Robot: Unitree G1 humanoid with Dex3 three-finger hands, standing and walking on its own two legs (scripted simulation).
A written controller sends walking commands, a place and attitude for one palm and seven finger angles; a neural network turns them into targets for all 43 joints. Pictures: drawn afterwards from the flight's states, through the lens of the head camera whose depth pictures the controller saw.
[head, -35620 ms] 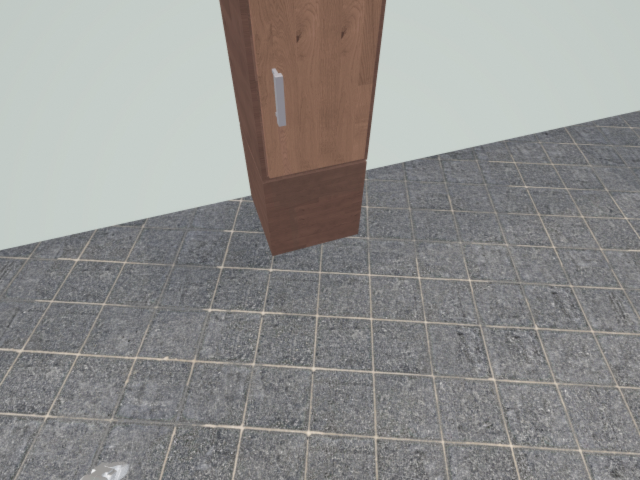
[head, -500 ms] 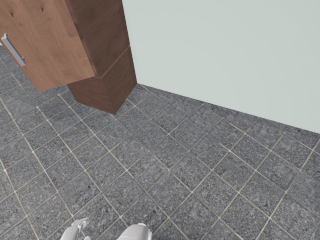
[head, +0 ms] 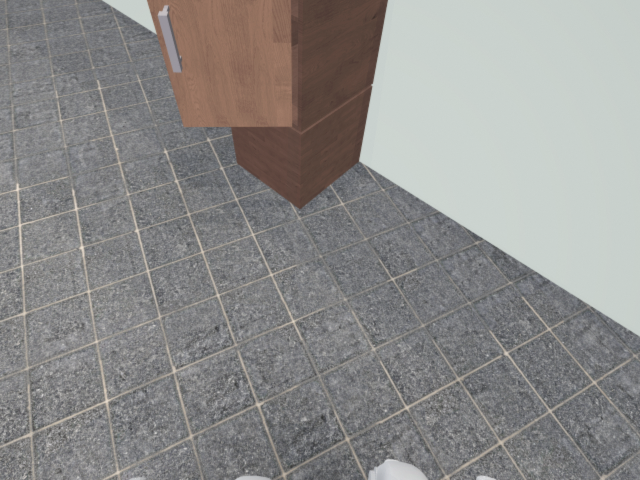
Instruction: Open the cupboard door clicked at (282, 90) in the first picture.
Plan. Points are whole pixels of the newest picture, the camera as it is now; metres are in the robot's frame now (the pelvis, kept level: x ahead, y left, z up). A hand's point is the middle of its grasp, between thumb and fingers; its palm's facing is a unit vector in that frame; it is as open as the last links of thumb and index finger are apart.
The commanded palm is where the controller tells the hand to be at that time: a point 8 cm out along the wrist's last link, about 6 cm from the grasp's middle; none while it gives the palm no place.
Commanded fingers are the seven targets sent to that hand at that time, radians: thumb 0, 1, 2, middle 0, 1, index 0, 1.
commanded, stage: turn to face it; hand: left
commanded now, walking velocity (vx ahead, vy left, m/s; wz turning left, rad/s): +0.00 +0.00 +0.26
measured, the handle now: (172, 39) +1.05 +0.45 -0.06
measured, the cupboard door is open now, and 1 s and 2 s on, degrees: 46 46 46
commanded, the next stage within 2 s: take the last steps up to it in 0.14 s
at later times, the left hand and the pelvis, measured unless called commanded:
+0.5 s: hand out of the picture -0.02 +0.17 -0.17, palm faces +0.25 -0.95 -0.20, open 7.3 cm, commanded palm none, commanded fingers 0.00 0.90 0.90 -0.20 -0.30 -0.20 -0.30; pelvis +0.02 -0.02 +0.00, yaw +10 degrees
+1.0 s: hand (188, 389) +0.24 +0.22 -0.16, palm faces +0.13 -0.97 -0.20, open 7.4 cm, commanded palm none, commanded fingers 0.00 0.90 0.90 -0.20 -0.30 -0.20 -0.30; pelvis +0.15 +0.02 -0.01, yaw +10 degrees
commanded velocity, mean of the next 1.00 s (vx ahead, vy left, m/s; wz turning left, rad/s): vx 0.23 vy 0.06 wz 0.11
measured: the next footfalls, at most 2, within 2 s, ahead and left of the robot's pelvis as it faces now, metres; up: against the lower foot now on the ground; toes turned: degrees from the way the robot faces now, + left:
right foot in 0.16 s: +0.03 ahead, -0.15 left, +0.00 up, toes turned +0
left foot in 0.56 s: +0.05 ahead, +0.12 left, +0.00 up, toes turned +16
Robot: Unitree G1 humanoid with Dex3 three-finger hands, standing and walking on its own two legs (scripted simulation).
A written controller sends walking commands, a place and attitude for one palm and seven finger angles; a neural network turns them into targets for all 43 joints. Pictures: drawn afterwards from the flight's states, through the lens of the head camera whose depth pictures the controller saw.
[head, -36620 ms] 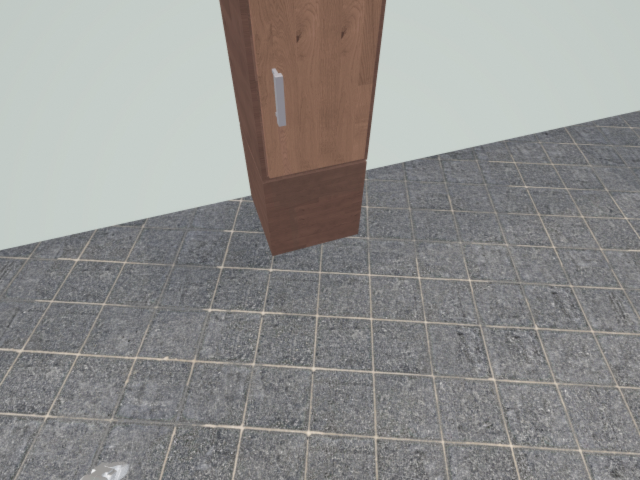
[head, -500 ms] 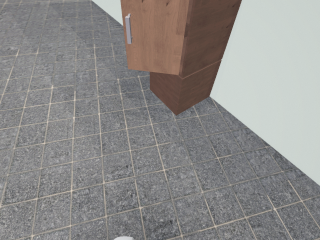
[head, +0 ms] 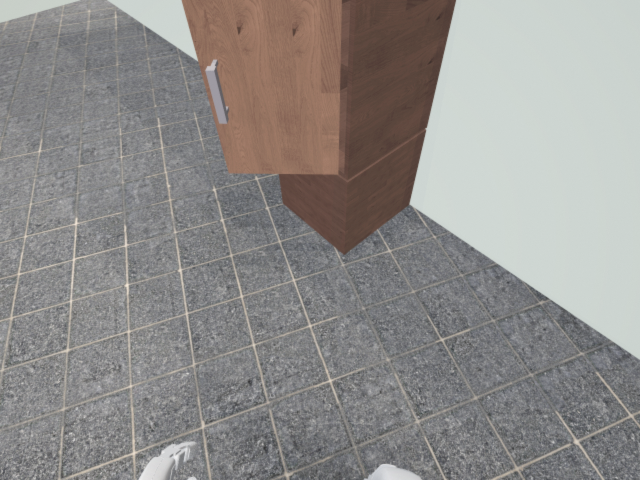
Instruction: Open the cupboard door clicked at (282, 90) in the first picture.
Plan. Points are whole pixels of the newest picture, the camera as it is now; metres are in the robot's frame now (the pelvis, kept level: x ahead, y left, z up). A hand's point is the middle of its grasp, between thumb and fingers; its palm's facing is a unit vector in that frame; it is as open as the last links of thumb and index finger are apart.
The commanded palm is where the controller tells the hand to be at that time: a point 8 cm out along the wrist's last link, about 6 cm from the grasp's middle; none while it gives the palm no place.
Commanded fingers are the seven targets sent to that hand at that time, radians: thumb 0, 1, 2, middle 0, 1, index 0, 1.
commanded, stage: take the last steps up to it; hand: left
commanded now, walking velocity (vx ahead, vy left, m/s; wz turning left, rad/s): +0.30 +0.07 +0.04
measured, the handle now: (219, 92) +0.97 +0.27 -0.05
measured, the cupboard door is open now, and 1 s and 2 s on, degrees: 46 46 46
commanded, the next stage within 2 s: come to a stop and stand still in 0.92 s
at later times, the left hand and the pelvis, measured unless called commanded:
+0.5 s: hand out of the picture +0.08 +0.18 -0.16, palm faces +0.17 -0.97 -0.17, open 7.3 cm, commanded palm none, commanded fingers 0.00 0.90 0.90 -0.20 -0.30 -0.20 -0.30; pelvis +0.17 +0.02 +0.01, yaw +2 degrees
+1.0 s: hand (205, 304) +0.42 +0.22 -0.15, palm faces +0.02 -0.97 -0.25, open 7.3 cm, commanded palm none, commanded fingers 0.00 0.90 0.90 -0.20 -0.30 -0.20 -0.30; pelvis +0.33 +0.02 +0.00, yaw +0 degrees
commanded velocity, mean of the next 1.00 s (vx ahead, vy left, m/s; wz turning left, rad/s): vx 0.25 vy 0.05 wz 0.00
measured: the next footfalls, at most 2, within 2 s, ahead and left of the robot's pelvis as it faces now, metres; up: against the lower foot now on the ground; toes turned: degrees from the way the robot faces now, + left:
right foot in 0.02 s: +0.12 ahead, -0.09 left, +0.00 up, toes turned -6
left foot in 0.54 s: +0.30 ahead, +0.15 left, +0.00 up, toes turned +8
